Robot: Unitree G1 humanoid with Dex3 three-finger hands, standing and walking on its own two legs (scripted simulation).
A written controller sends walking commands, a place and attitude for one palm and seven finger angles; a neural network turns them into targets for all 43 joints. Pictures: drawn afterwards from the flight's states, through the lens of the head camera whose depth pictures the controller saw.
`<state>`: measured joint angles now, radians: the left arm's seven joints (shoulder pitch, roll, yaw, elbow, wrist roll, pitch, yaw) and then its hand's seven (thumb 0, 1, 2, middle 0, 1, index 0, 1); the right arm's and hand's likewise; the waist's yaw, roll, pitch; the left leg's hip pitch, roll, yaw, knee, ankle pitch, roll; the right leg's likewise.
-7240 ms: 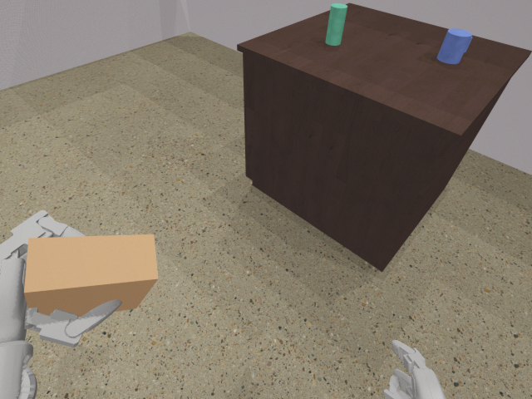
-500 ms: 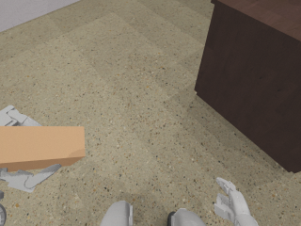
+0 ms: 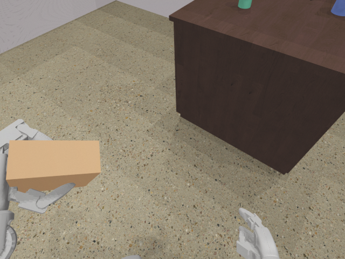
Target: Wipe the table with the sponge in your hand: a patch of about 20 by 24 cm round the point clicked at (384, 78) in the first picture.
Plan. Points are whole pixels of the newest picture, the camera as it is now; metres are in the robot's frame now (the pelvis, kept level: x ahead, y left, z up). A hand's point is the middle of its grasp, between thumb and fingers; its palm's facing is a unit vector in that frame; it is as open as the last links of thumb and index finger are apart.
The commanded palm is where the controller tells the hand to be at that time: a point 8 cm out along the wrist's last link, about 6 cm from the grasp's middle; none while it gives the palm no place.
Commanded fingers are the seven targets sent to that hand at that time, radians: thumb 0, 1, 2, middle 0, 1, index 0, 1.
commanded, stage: turn to face it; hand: left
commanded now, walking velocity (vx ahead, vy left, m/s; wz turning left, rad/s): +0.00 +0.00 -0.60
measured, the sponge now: (67, 167) +0.23 +0.21 +0.16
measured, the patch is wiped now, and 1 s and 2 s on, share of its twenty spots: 0.00 0.00 0.00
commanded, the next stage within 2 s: take the last steps up to it in 1.46 s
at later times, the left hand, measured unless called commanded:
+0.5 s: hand (88, 175) +0.21 +0.16 +0.18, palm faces +0.15 -0.87 -0.47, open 9.8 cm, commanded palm +0.17 +0.20 +0.20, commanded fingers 0.00 0.10 1.30 -1.20 -1.60 -1.20 -1.60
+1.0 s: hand (169, 211) +0.16 +0.03 +0.19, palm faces -0.17 -0.82 -0.55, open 9.8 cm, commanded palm +0.15 +0.09 +0.20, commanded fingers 0.00 0.10 1.30 -1.20 -1.60 -1.20 -1.60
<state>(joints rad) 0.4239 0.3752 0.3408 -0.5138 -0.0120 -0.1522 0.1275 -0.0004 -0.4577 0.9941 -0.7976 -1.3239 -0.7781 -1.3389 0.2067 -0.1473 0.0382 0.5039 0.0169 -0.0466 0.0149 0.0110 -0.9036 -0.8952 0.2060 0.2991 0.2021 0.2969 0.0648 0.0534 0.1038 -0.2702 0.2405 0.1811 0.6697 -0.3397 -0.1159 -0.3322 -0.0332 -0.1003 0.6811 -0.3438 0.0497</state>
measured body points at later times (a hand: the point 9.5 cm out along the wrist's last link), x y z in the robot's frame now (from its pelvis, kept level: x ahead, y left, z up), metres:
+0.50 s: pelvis -0.07 -0.02 +0.01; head -0.03 -0.03 +0.46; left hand +0.19 +0.20 +0.21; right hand +0.05 -0.31 -0.07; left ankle -0.03 +0.13 -0.72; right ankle +0.00 -0.11 -0.70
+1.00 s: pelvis -0.14 -0.05 +0.01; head -0.11 -0.08 +0.46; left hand +0.17 +0.07 +0.22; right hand -0.16 -0.35 -0.09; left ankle -0.07 +0.08 -0.69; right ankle -0.10 -0.15 -0.72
